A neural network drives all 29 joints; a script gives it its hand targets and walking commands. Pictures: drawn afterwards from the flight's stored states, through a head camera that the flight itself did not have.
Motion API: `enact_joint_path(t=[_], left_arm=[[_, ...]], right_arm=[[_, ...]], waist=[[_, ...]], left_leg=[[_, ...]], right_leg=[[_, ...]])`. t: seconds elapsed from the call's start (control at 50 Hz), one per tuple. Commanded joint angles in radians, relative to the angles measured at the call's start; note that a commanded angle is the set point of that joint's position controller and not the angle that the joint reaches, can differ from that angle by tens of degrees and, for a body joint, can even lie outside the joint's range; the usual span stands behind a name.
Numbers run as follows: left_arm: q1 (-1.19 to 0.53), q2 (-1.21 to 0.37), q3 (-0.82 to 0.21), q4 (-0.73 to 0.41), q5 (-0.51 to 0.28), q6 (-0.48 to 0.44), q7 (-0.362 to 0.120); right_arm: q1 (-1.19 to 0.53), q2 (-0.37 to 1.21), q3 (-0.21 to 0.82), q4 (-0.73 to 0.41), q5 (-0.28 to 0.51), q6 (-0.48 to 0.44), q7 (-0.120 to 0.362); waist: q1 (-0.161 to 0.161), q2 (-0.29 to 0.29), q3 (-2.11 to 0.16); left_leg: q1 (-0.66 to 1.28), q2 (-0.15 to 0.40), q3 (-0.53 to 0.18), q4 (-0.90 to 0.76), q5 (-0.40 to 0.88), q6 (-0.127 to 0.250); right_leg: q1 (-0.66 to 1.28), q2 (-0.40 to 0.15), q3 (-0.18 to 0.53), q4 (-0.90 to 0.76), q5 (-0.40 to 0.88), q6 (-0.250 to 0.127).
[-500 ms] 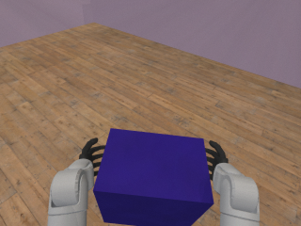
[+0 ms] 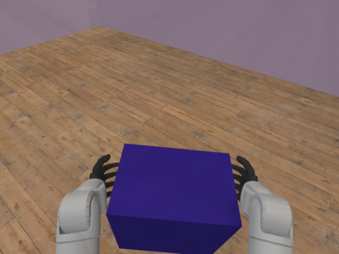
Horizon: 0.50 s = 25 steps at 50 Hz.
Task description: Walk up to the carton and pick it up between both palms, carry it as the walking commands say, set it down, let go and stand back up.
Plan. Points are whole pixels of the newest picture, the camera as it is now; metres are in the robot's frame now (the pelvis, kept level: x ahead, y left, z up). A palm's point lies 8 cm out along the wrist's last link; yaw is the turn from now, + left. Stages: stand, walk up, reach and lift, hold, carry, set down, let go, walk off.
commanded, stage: carry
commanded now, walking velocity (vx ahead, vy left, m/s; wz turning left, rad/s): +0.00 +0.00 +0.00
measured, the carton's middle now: (170, 204) +0.25 +0.01 +0.01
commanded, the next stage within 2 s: hold in 1.84 s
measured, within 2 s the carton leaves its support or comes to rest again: neither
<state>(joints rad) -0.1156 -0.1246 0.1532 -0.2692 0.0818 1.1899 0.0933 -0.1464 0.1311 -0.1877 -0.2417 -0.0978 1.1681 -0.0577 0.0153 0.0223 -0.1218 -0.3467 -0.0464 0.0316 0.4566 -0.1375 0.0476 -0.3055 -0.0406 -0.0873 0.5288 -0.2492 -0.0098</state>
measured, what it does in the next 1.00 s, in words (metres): stands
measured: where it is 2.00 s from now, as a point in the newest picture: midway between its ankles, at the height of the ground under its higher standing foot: outside the picture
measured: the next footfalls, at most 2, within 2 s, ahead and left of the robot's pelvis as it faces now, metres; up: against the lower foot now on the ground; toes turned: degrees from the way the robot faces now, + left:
none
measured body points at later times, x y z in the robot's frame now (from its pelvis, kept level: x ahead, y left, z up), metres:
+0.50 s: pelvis +0.00 -0.03 +0.00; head -0.03 -0.05 +0.45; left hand +0.26 +0.13 +0.08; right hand +0.27 -0.20 +0.06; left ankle +0.06 +0.09 -0.74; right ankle +0.02 -0.11 -0.74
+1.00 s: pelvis +0.00 -0.05 +0.00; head -0.03 -0.07 +0.45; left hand +0.26 +0.11 +0.07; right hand +0.27 -0.21 +0.06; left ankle +0.06 +0.09 -0.74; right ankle +0.02 -0.11 -0.74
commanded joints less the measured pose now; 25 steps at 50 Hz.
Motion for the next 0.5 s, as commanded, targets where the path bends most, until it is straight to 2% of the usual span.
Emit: enact_joint_path(t=[0.0,0.12,0.24,0.48], left_arm=[[-0.642,-0.843,-0.728,-0.189,-0.405,-0.021,-0.268],[-0.639,-0.843,-0.733,-0.198,-0.405,-0.022,-0.27],[-0.625,-0.838,-0.725,-0.192,-0.396,-0.021,-0.272],[-0.63,-0.841,-0.727,-0.193,-0.387,-0.024,-0.271]], right_arm=[[-0.596,0.906,0.802,-0.111,0.398,0.001,0.23],[-0.588,0.902,0.8,-0.117,0.393,0.0,0.226],[-0.59,0.904,0.807,-0.123,0.395,0.002,0.226],[-0.601,0.906,0.81,-0.126,0.401,0.001,0.228]], waist=[[0.001,-0.034,-0.27],[0.0,-0.026,-0.273],[0.0,-0.044,-0.272],[-0.002,-0.035,-0.254]], left_leg=[[0.153,0.168,-0.148,-0.082,0.032,0.003],[0.165,0.163,-0.138,-0.062,0.054,-0.003],[0.153,0.162,-0.132,-0.049,0.059,-0.007],[0.138,0.155,-0.125,-0.039,0.03,-0.014]], right_leg=[[0.055,-0.129,0.125,-0.121,0.012,-0.034],[0.05,-0.135,0.133,-0.128,0.035,-0.041],[0.066,-0.139,0.137,-0.128,0.075,-0.046],[0.06,-0.141,0.151,-0.143,0.06,-0.054]])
